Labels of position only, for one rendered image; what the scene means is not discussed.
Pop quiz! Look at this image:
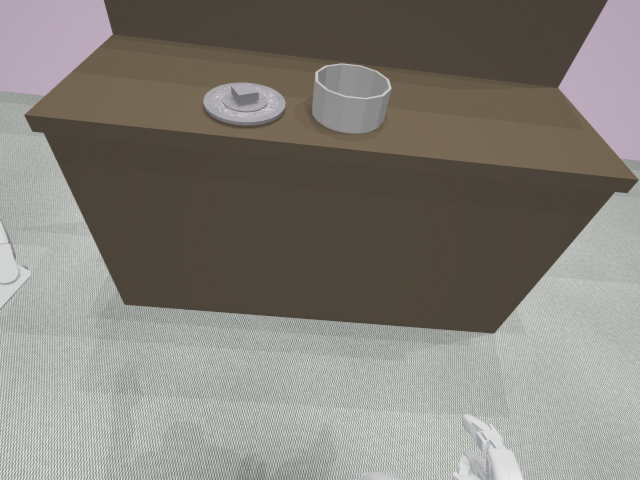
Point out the pot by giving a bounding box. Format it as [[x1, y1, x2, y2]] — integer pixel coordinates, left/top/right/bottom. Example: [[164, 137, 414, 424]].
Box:
[[312, 63, 392, 134]]

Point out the lid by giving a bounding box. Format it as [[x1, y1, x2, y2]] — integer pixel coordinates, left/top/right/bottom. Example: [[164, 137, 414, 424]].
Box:
[[204, 82, 286, 125]]

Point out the knob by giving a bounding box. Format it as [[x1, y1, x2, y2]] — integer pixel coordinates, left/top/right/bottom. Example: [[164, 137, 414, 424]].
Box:
[[231, 83, 259, 104]]

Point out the robot right hand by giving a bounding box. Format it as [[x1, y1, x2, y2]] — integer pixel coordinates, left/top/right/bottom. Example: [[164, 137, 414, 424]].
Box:
[[453, 414, 525, 480]]

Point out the robot left hand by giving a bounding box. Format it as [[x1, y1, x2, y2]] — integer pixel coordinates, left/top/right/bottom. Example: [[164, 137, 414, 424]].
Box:
[[0, 219, 31, 310]]

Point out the table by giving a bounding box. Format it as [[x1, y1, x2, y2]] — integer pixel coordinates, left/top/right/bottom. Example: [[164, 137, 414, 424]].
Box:
[[24, 0, 639, 334]]

